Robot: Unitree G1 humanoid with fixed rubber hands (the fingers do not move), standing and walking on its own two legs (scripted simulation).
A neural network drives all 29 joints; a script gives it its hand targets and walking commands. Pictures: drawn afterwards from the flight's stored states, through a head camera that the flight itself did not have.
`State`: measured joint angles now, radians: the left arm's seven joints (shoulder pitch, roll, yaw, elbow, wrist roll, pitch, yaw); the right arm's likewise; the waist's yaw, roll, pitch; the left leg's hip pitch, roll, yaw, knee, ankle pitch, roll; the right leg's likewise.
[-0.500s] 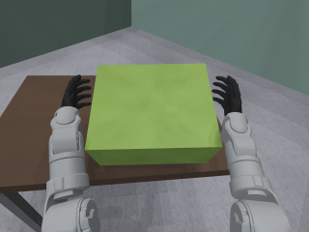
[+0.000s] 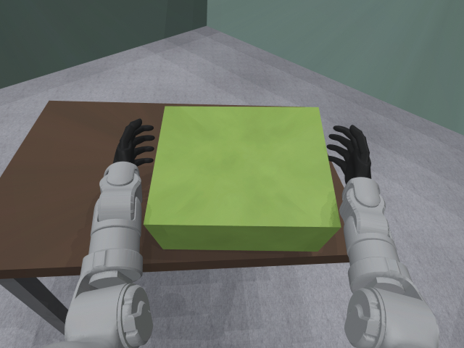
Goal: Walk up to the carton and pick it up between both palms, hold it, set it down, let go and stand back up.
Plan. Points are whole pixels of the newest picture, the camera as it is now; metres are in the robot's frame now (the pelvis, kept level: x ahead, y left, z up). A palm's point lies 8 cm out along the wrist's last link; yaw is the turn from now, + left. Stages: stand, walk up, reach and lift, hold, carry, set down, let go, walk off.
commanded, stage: set down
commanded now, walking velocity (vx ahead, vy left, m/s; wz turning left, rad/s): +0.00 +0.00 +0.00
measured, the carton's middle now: (240, 178) +0.43 +0.00 +0.05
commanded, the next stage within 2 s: none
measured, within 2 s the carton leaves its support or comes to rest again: rests again in 1.36 s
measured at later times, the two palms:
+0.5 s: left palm (138, 161) +0.41 +0.19 +0.10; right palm (349, 176) +0.40 -0.21 +0.10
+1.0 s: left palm (142, 161) +0.42 +0.19 +0.09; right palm (347, 183) +0.40 -0.21 +0.09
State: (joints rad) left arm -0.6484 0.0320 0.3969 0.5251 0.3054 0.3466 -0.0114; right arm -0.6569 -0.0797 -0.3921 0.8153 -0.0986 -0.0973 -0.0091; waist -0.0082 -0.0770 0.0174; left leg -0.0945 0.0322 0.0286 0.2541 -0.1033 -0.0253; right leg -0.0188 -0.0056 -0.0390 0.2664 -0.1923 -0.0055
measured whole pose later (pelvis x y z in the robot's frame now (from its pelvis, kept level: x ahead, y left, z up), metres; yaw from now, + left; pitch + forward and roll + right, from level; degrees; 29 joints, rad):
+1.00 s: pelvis +0.01 +0.00 +0.00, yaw -2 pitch +4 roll +0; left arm -0.76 0.05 0.47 0.82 0.26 0.10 0.00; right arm -0.69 -0.05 -0.53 0.89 -0.24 -0.12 -0.01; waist 0.03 -0.05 -0.03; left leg -0.23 0.05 0.08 0.27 -0.11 -0.03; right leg -0.18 0.00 -0.04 0.30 -0.20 -0.01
